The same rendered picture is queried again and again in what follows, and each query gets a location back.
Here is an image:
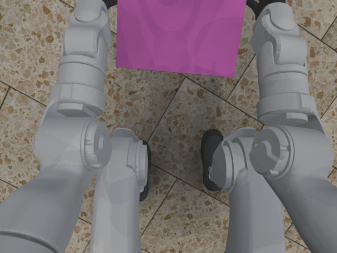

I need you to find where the robot left forearm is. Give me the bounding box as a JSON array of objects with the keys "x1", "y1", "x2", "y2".
[{"x1": 34, "y1": 0, "x2": 113, "y2": 157}]

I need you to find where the right robot upper arm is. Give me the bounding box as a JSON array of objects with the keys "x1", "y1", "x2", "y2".
[{"x1": 249, "y1": 124, "x2": 337, "y2": 253}]

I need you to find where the left robot upper arm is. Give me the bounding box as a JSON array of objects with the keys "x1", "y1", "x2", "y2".
[{"x1": 0, "y1": 117, "x2": 112, "y2": 253}]

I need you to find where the robot right foot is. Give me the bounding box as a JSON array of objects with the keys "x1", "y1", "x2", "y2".
[{"x1": 201, "y1": 129, "x2": 223, "y2": 191}]

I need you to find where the right robot shin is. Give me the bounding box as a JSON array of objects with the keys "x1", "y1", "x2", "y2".
[{"x1": 209, "y1": 128, "x2": 256, "y2": 188}]

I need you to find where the carton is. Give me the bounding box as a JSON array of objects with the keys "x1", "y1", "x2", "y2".
[{"x1": 116, "y1": 0, "x2": 247, "y2": 77}]

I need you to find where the robot right forearm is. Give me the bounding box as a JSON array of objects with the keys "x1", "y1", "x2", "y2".
[{"x1": 250, "y1": 2, "x2": 328, "y2": 138}]

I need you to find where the right robot hand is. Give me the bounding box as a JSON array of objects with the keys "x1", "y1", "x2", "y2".
[{"x1": 246, "y1": 0, "x2": 285, "y2": 20}]

